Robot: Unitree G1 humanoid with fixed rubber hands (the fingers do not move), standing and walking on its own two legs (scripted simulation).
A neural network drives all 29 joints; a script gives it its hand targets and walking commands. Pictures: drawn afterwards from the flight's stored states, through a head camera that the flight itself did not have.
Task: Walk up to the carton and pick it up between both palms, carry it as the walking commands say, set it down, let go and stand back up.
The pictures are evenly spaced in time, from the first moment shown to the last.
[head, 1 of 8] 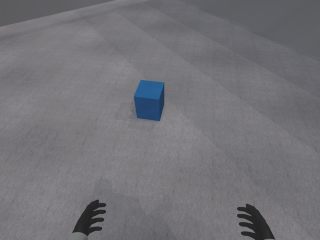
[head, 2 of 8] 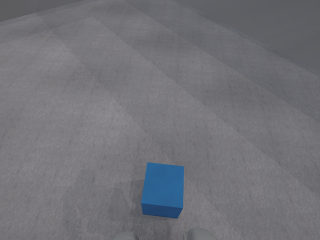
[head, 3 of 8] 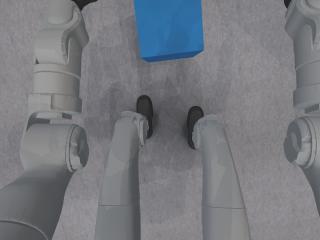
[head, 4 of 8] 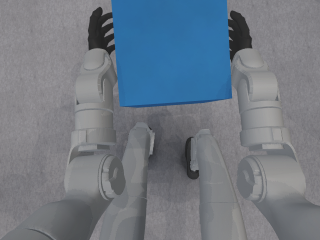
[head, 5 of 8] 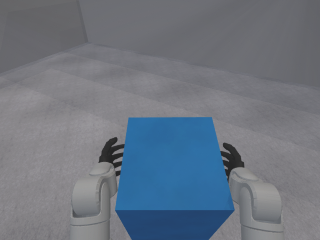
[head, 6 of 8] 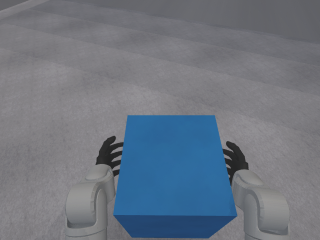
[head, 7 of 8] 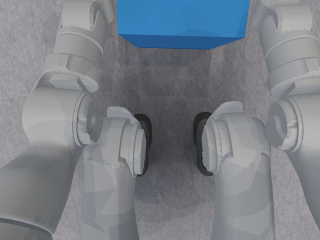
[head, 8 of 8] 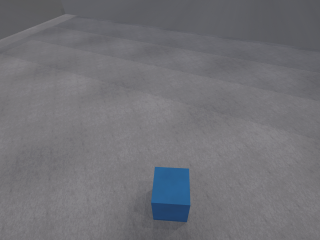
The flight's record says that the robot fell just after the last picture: no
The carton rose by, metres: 0.69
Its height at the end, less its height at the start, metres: +0.00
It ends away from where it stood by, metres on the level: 1.13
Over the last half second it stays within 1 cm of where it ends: yes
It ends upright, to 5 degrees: yes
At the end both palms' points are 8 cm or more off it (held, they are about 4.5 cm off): yes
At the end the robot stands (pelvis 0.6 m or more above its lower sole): yes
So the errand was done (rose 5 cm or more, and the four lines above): yes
